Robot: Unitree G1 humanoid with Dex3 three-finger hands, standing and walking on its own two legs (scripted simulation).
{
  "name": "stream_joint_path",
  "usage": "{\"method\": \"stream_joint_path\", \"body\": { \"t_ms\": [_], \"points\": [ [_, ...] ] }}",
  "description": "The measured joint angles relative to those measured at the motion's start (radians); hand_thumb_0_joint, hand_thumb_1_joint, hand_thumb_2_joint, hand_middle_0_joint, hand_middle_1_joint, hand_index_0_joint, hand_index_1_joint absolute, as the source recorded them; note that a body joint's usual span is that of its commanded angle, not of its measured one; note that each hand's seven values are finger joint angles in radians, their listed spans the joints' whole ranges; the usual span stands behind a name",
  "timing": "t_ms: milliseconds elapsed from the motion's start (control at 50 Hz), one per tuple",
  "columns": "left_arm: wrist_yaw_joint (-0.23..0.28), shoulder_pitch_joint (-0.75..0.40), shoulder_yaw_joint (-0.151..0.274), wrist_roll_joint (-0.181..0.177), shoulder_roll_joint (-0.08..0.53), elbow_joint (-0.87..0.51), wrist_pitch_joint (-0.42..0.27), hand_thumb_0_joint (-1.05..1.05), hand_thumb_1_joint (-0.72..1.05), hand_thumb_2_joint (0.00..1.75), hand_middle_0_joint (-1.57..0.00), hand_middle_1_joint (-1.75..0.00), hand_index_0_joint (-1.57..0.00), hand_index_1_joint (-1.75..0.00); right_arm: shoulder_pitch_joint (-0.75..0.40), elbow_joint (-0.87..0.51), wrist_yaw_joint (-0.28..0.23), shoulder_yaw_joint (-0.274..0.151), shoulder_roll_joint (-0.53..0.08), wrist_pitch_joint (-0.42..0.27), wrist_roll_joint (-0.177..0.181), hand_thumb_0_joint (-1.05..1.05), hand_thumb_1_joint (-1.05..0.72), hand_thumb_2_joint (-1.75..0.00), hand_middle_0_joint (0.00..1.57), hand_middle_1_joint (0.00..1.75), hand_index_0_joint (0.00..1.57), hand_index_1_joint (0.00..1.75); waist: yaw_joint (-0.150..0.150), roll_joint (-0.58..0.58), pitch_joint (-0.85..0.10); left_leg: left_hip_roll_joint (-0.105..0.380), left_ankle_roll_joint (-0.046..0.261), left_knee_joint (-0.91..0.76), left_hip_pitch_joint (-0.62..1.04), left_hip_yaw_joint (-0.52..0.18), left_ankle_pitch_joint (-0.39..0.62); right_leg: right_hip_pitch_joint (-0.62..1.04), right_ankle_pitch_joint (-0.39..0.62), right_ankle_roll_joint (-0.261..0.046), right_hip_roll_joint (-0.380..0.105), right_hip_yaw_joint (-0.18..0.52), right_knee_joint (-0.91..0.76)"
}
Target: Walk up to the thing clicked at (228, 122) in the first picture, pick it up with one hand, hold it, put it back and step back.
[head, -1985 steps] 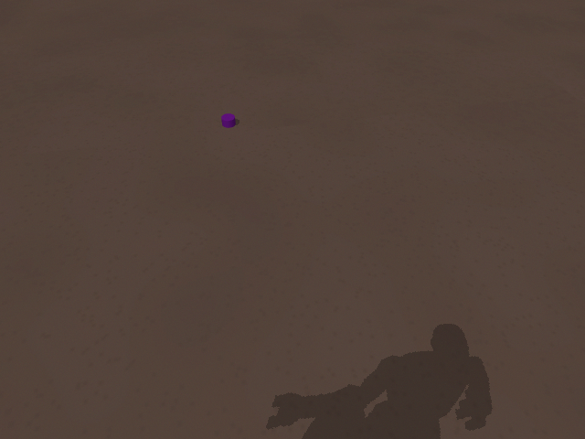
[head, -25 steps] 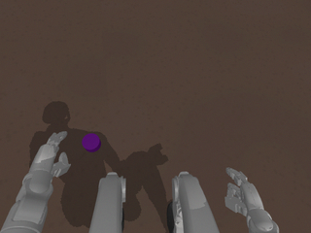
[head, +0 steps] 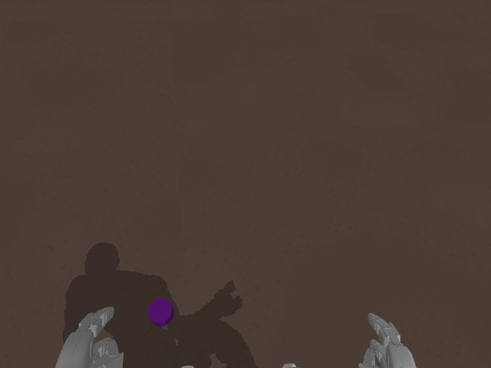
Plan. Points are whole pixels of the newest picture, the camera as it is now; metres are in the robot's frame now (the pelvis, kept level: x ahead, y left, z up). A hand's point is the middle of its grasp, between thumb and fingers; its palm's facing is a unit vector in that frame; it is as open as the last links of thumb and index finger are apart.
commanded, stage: home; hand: left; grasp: from above
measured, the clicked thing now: (161, 312) +0.43 +0.25 -0.67
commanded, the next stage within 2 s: none
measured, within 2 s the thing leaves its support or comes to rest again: neither
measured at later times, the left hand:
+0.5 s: hand out of the picture +0.17 +0.18 -0.03, palm faces +0.06 -0.98 -0.20, open 7.4 cm
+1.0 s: hand out of the picture +0.16 +0.18 -0.03, palm faces +0.05 -0.98 -0.20, open 7.4 cm
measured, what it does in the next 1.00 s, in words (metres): stands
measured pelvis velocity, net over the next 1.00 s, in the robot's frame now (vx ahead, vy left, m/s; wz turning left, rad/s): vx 0.01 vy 0.00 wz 0.01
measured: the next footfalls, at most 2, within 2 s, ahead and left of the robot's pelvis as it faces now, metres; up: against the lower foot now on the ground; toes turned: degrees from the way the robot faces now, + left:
none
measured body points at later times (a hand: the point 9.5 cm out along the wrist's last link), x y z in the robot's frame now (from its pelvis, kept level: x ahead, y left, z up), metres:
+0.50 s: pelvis +0.01 +0.00 +0.02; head +0.03 +0.01 +0.47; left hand +0.16 +0.23 -0.01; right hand +0.18 -0.24 -0.04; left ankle +0.01 +0.12 -0.66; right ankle +0.01 -0.14 -0.66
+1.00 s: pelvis +0.01 +0.00 +0.02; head +0.02 +0.00 +0.47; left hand +0.16 +0.23 -0.01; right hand +0.16 -0.25 -0.05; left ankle +0.01 +0.12 -0.66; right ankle +0.01 -0.14 -0.66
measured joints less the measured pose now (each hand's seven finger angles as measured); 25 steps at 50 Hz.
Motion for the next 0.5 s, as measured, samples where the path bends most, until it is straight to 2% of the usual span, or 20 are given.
{"method": "stream_joint_path", "body": {
  "t_ms": [160,320,500],
  "points": [
    [-0.027,0.095,-0.015,0.006,-0.006,-0.073,0.012,0.01,0.91,0.9,-0.2,-0.3,-0.21,-0.3,0.003,-0.016,-0.012,-0.015,-0.013,-0.033,-0.011,0.01,-0.91,-0.9,0.2,0.3,0.21,0.3,0.018,0.008,-0.004,-0.004,0.003,-0.088,0.125,0.006,0.018,0.126,0.018,0.003,-0.005,0.002,-0.089],
    [-0.049,0.082,-0.017,0.017,-0.007,-0.044,0.008,0.01,0.91,0.9,-0.2,-0.3,-0.21,-0.3,-0.03,-0.014,-0.003,-0.013,-0.012,-0.06,-0.023,0.01,-0.91,-0.9,0.2,0.3,0.21,0.3,0.036,-0.001,0.013,-0.01,0.002,-0.099,0.151,0.003,0.022,0.151,0.015,0.002,-0.011,-0.002,-0.092],
    [-0.049,0.075,-0.022,0.023,-0.006,-0.041,0.003,0.01,0.91,0.9,-0.2,-0.3,-0.2,-0.3,-0.031,0.007,0.001,-0.01,-0.007,-0.066,-0.029,0.01,-0.91,-0.9,0.2,0.3,0.21,0.3,0.036,-0.006,0.024,-0.009,0.0,-0.1,0.164,0.002,0.021,0.163,0.014,0.001,-0.01,-0.002,-0.093]
  ]
}}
